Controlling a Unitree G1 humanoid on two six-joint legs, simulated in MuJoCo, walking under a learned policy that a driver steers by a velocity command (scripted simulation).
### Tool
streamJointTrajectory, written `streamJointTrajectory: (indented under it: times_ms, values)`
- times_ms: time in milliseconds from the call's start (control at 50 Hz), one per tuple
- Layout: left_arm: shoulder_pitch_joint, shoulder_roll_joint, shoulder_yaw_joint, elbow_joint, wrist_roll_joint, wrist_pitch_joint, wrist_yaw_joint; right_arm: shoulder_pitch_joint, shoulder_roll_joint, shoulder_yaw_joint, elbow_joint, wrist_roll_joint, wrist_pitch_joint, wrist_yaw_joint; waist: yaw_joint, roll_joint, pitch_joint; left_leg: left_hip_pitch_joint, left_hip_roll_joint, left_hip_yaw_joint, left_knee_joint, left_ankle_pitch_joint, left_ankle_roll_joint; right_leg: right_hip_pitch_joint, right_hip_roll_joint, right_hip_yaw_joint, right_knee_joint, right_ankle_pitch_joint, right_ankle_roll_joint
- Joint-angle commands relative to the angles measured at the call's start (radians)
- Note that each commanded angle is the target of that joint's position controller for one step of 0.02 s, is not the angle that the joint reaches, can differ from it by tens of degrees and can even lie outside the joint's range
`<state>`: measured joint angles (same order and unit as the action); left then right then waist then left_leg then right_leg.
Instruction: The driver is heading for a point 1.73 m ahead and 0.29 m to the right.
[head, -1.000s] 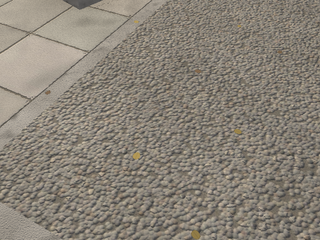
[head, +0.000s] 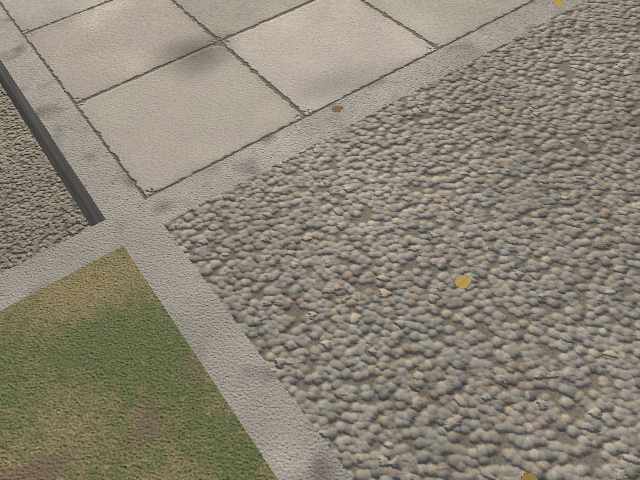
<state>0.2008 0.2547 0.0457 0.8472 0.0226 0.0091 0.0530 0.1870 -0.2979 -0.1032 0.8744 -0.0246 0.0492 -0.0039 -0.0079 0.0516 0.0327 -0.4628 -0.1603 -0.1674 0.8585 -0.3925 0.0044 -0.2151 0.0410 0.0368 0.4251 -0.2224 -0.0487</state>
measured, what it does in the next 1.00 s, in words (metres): steps on the spot: left foot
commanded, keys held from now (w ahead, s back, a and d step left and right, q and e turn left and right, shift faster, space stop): no key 0.74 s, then w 0.26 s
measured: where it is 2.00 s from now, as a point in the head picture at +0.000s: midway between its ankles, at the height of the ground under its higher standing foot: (378, 432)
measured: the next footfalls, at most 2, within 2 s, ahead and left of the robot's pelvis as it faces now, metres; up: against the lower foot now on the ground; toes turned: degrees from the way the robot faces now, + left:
left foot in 0.30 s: +0.01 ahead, +0.12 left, +0.00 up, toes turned -1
right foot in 1.06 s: +0.12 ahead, -0.10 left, +0.00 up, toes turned +0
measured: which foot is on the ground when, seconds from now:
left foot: up 0.00-0.28, down 0.30-1.00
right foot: down 0.00-0.80, up 0.82-1.00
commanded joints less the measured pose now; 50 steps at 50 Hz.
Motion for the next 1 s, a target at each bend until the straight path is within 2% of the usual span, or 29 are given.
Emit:
streamJointTrajectory:
  times_ms: [20, 60, 120, 200, 240, 260, 280, 300, 320, 340, 360, 400, 440, 500, 740, 760, 800, 840, 860, 880, 920, 960, 1000]
  values:
    - [-0.1, 0.103, 0.014, -0.093, -0.002, -0.022, -0.006, 0.094, -0.08, -0.018, -0.004, -0.009, -0.001, 0.009, -0.052, -0.18, -0.013, -0.034, 0.036, 0.028, 0.269, 0.0, -0.02, -0.003, -0.228, 0.189, -0.174, 0.209, -0.137]
    - [-0.025, 0.106, 0.013, -0.07, -0.004, -0.027, -0.01, 0.064, -0.069, -0.008, -0.004, -0.004, 0.005, 0.01, -0.018, -0.178, -0.024, -0.054, 0.043, 0.04, 0.228, -0.009, -0.041, 0.082, -0.222, 0.156, -0.135, 0.365, -0.149]
    - [0.052, 0.117, 0.013, -0.033, -0.003, -0.032, -0.01, 0.01, -0.044, 0.012, -0.009, 0.007, 0.012, 0.004, 0.021, -0.189, -0.041, -0.031, 0.066, 0.05, 0.057, -0.031, -0.058, 0.19, -0.238, 0.157, -0.104, 0.452, -0.158]
    - [0.062, 0.142, 0.014, -0.008, 0.004, -0.025, -0.018, -0.017, -0.031, 0.034, 0.001, 0.025, 0.014, -0.011, 0.038, -0.232, -0.051, 0.149, 0.09, 0.14, -0.199, -0.074, -0.038, 0.161, -0.236, 0.144, -0.073, 0.502, -0.156]
    - [0.068, 0.146, 0.015, 0.011, 0.004, -0.019, -0.022, 0.005, -0.03, 0.039, 0.019, 0.031, 0.009, -0.022, 0.026, -0.234, -0.05, 0.218, 0.097, 0.16, -0.351, 0.003, -0.017, 0.159, -0.238, 0.156, -0.044, 0.573, -0.147]
    - [0.06, 0.144, 0.014, 0.02, -0.001, -0.016, -0.022, 0.035, -0.021, 0.044, 0.037, 0.03, 0.003, -0.026, 0.001, -0.21, -0.05, 0.286, 0.105, 0.166, -0.498, 0.128, -0.005, 0.142, -0.231, 0.147, -0.022, 0.583, -0.122]
    - [0.061, 0.135, 0.011, 0.028, -0.004, -0.017, -0.022, 0.054, -0.028, 0.046, 0.051, 0.023, -0.007, -0.032, -0.011, -0.178, -0.057, 0.392, 0.141, 0.126, -0.622, 0.29, 0.008, 0.088, -0.225, 0.144, -0.01, 0.535, -0.081]
    - [0.069, 0.108, 0.002, 0.021, -0.009, -0.025, -0.027, 0.06, -0.071, 0.041, 0.053, 0.006, -0.022, -0.04, 0.002, -0.112, -0.099, 0.524, 0.236, 0.022, -0.627, 0.374, 0.025, 0.004, -0.201, 0.124, 0.011, 0.406, -0.032]
    - [0.101, 0.065, -0.007, 0.015, -0.021, -0.03, -0.031, 0.026, -0.132, 0.035, 0.056, 0.001, -0.029, -0.039, 0.056, 0.035, -0.084, 0.531, 0.358, -0.09, -0.553, 0.631, 0.079, -0.067, -0.113, 0.045, -0.001, 0.152, 0.0]
    - [0.096, 0.051, -0.015, 0.048, -0.018, -0.02, -0.022, -0.001, -0.067, 0.054, 0.068, 0.014, -0.034, -0.03, 0.036, 0.044, -0.073, 0.43, 0.377, -0.069, -0.533, 0.626, 0.118, 0.03, -0.1, 0.028, -0.068, 0.015, 0.009]
    - [0.076, 0.07, -0.011, 0.061, -0.012, -0.014, -0.018, -0.024, -0.037, 0.063, 0.069, 0.014, -0.039, -0.024, 0.033, 0.048, -0.037, 0.4, 0.332, -0.05, -0.544, 0.526, 0.1, 0.052, -0.096, 0.038, -0.084, 0.05, 0.012]
    - [0.044, 0.1, -0.001, 0.077, -0.01, -0.01, -0.023, -0.006, -0.04, 0.068, 0.094, 0.012, -0.044, -0.03, 0.014, 0.051, -0.01, 0.368, 0.275, -0.017, -0.562, 0.454, 0.067, 0.087, -0.105, 0.043, -0.084, 0.148, 0.012]
    - [0.069, 0.077, -0.007, 0.106, -0.01, -0.009, -0.027, 0.019, -0.042, 0.07, 0.124, 0.019, -0.048, -0.035, 0.019, 0.034, -0.007, 0.365, 0.257, 0.001, -0.567, 0.436, 0.06, 0.104, -0.118, 0.044, -0.092, 0.175, 0.013]
    - [0.077, 0.063, -0.013, 0.145, -0.009, -0.007, -0.023, 0.021, -0.031, 0.076, 0.147, 0.019, -0.051, -0.036, 0.019, -0.013, 0.013, 0.35, 0.254, 0.001, -0.573, 0.391, 0.061, 0.101, -0.118, 0.043, -0.102, 0.158, 0.02]
    - [0.083, 0.041, -0.025, 0.236, -0.011, -0.003, -0.017, 0.062, -0.008, 0.095, 0.217, 0.017, -0.059, -0.039, 0.02, -0.046, 0.023, 0.314, 0.239, 0.006, -0.588, 0.336, 0.063, 0.11, -0.127, 0.041, -0.097, 0.141, 0.025]
    - [0.09, 0.036, -0.027, 0.242, -0.009, -0.003, -0.018, 0.077, -0.008, 0.096, 0.223, 0.016, -0.058, -0.039, 0.017, -0.039, 0.003, 0.321, 0.233, 0.002, -0.604, 0.225, 0.068, 0.112, -0.114, 0.03, -0.089, 0.073, 0.024]
    - [0.08, 0.04, -0.022, 0.235, 0.0, 0.0, -0.022, 0.111, -0.055, 0.075, 0.23, 0.016, -0.046, -0.039, 0.001, 0.02, 0.028, 0.306, 0.236, -0.055, -0.634, -0.137, 0.115, 0.027, -0.047, -0.033, 0.023, -0.162, 0.012]
    - [0.028, 0.026, -0.023, 0.201, 0.018, 0.0, -0.034, 0.182, -0.086, 0.056, 0.24, 0.009, -0.035, -0.033, -0.035, 0.08, 0.12, 0.296, 0.342, -0.211, -0.717, -0.43, 0.196, -0.161, -0.009, -0.09, 0.175, -0.271, 0.001]
    - [0.007, 0.012, -0.026, 0.184, 0.022, -0.006, -0.039, 0.207, -0.078, 0.052, 0.244, 0.006, -0.036, -0.031, -0.047, 0.094, 0.156, 0.278, 0.399, -0.281, -0.752, -0.458, 0.234, -0.213, -0.032, -0.09, 0.253, -0.253, -0.006]
    - [-0.016, 0.015, -0.024, 0.166, 0.019, -0.015, -0.044, 0.221, -0.065, 0.052, 0.245, -0.001, -0.042, -0.029, -0.052, 0.089, 0.173, 0.286, 0.435, -0.321, -0.774, -0.416, 0.26, -0.27, -0.056, -0.069, 0.329, -0.257, -0.012]
    - [-0.03, 0.031, -0.016, 0.141, 0.013, -0.038, -0.055, 0.22, -0.068, 0.045, 0.239, -0.006, -0.062, -0.027, -0.036, 0.053, 0.155, 0.361, 0.45, -0.306, -0.768, -0.277, 0.275, -0.354, -0.09, -0.039, 0.394, -0.257, -0.02]
    - [-0.034, 0.035, -0.01, 0.125, 0.005, -0.059, -0.067, 0.198, -0.061, 0.042, 0.227, 0.001, -0.079, -0.025, -0.017, 0.042, 0.119, 0.38, 0.407, -0.211, -0.74, -0.143, 0.246, -0.311, -0.09, -0.053, 0.324, -0.218, -0.017]
    - [-0.002, 0.025, -0.005, 0.122, -0.003, -0.067, -0.071, 0.171, -0.063, 0.039, 0.216, 0.006, -0.09, -0.023, 0.012, 0.058, 0.095, 0.301, 0.367, -0.125, -0.703, -0.061, 0.219, -0.16, -0.068, -0.087, 0.207, -0.155, -0.02]
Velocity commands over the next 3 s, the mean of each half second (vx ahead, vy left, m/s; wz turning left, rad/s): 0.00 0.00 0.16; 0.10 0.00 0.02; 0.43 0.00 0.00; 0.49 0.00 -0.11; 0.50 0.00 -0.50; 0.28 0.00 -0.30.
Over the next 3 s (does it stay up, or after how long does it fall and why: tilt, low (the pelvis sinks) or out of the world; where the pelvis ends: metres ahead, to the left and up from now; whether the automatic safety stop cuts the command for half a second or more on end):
stays up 1.03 -0.08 0.00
